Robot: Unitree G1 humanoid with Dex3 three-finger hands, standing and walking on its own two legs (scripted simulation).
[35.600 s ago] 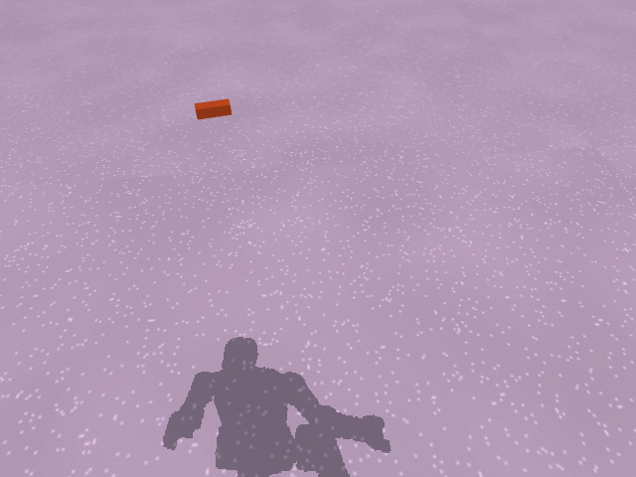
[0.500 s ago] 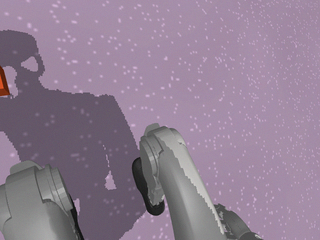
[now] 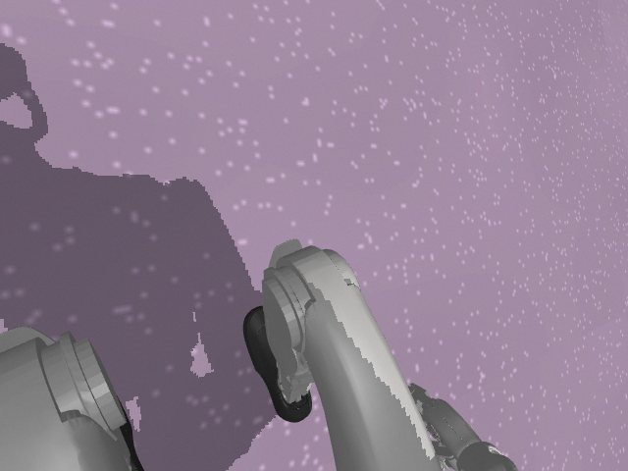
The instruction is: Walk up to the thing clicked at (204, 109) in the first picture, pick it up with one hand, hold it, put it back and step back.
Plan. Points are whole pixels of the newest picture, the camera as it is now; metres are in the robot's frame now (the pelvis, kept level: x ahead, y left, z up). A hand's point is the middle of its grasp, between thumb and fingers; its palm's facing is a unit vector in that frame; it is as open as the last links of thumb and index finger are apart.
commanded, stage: rest palm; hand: left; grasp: from above
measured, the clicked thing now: out of the picture +0.49 +0.37 -0.28
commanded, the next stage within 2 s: close in 1.26 s
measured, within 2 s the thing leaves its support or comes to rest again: neither
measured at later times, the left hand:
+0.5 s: hand out of the picture +0.46 +0.36 -0.24, palm faces -0.47 -0.10 -0.88, open 14.1 cm
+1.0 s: hand out of the picture +0.47 +0.34 -0.25, palm faces -0.46 -0.09 -0.88, open 14.0 cm
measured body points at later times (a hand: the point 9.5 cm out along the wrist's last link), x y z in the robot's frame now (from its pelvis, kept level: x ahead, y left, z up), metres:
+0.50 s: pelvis +0.00 +0.00 +0.00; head +0.29 +0.14 +0.32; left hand +0.48 +0.36 -0.19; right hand +0.08 -0.26 -0.05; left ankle +0.07 +0.13 -0.28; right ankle +0.11 -0.13 -0.28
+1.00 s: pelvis +0.00 +0.00 +0.00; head +0.29 +0.13 +0.31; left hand +0.49 +0.34 -0.20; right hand +0.06 -0.25 -0.06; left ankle +0.07 +0.13 -0.28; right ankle +0.11 -0.13 -0.28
